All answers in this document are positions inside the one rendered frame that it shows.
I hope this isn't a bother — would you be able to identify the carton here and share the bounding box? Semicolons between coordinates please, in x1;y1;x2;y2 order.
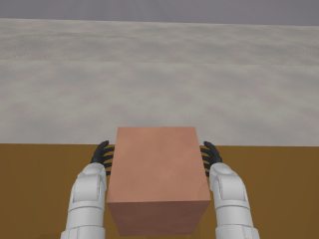
106;126;211;237

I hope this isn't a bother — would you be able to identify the right robot forearm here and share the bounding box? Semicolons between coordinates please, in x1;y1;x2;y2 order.
209;162;260;239

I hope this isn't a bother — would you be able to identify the left robot hand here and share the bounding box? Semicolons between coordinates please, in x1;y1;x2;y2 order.
90;140;115;176

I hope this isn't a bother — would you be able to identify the right robot hand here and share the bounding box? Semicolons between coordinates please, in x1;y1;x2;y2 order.
200;141;222;177

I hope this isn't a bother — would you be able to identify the left robot forearm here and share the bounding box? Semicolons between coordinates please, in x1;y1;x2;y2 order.
60;162;107;239

